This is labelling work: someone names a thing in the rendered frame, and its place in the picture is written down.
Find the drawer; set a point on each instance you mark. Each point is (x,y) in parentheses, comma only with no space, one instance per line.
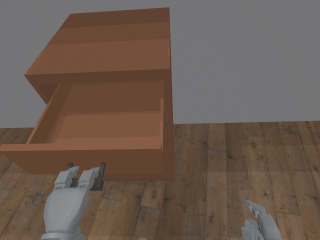
(120,123)

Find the robot left hand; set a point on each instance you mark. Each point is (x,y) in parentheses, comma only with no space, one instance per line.
(65,206)

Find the cabinet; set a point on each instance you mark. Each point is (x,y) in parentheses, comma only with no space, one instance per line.
(111,46)

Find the robot right hand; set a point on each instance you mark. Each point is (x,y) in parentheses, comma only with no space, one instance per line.
(265,226)

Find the handle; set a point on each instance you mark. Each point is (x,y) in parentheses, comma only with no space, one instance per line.
(98,183)

